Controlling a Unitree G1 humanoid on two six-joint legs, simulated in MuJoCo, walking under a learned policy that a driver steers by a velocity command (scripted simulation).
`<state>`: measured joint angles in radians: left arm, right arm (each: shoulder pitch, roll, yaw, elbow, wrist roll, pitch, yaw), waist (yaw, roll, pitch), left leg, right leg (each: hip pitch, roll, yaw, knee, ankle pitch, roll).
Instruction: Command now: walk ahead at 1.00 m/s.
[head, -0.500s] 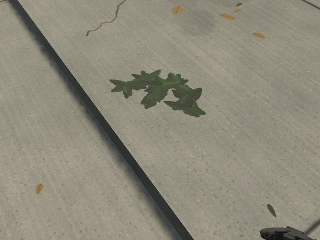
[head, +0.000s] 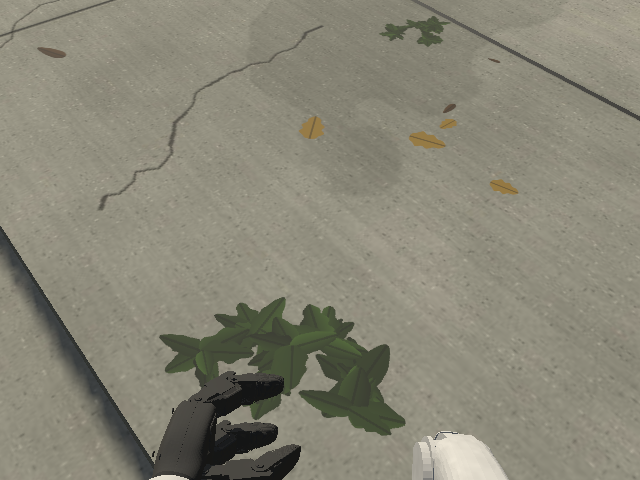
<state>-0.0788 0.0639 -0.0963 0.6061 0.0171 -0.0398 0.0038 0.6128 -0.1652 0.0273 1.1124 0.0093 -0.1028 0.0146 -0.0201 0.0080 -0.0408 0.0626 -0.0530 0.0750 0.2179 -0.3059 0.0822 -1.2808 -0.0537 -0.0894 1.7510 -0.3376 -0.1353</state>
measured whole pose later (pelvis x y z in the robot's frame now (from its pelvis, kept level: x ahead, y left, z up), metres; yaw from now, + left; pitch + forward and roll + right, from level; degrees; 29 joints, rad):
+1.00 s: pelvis +1.01 -0.04 +0.10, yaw +0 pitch +2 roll +0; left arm 0.00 0.23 -0.02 0.67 0.05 -0.09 -0.02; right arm 0.54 -0.25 -0.03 0.96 -0.01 -0.09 0.00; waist -0.06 0.00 0.03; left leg 0.14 -0.03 0.01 0.70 -0.41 0.06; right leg -0.60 0.02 -0.10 0.63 -0.07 -0.13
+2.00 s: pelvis +1.96 -0.15 +0.11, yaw -30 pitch -1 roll -1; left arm 0.31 0.32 0.08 0.84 0.02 -0.01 -0.01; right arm 0.19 -0.21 -0.01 0.75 -0.04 -0.09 0.00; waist 0.03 -0.01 0.05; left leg -0.33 0.06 -0.05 1.44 -0.35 -0.02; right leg -0.39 0.21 -0.08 0.67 -0.27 -0.21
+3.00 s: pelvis +2.85 -0.50 +0.14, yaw +8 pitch +2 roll -3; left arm 0.42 0.34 0.06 0.83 0.03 -0.10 0.01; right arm 0.11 -0.38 -0.07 0.65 -0.03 0.01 0.06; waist 0.05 0.06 -0.01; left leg -0.73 0.05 0.02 1.25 -0.23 0.09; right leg -0.08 -0.02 -0.16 0.36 -0.32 0.03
